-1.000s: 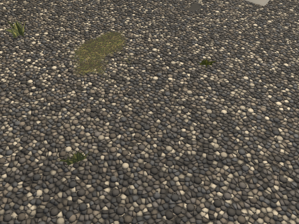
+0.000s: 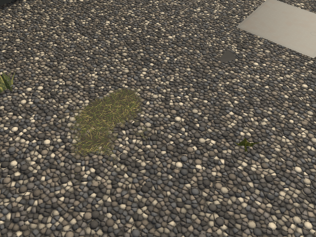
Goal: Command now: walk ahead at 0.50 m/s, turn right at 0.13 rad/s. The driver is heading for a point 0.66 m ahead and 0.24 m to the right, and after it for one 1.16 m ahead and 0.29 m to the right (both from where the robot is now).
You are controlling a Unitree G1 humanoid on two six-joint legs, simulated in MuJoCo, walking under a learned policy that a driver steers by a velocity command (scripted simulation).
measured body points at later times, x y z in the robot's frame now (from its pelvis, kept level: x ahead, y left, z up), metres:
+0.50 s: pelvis +0.28 -0.09 +0.00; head +0.31 -0.11 +0.45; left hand +0.40 +0.17 -0.12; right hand +0.40 -0.39 -0.11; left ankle +0.45 +0.08 -0.68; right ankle +0.27 -0.15 -0.75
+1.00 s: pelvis +0.56 -0.12 +0.00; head +0.59 -0.13 +0.44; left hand +0.84 +0.04 -0.10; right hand +0.46 -0.39 -0.13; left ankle +0.59 -0.01 -0.75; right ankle +0.55 -0.30 -0.67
